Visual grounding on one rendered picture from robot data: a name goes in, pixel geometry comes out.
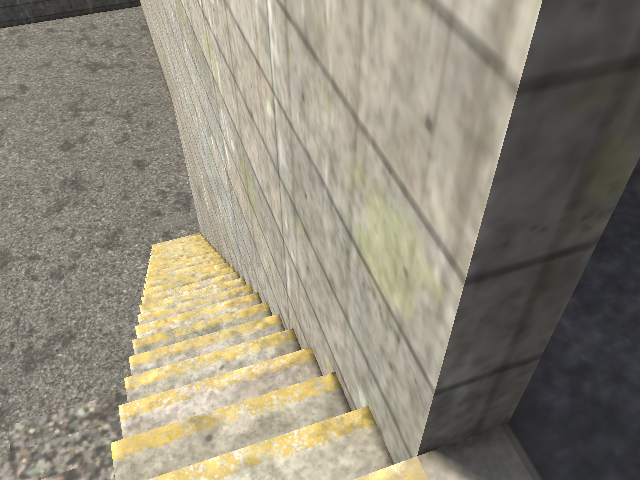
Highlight stairs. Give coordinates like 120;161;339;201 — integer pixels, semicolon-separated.
111;233;394;480

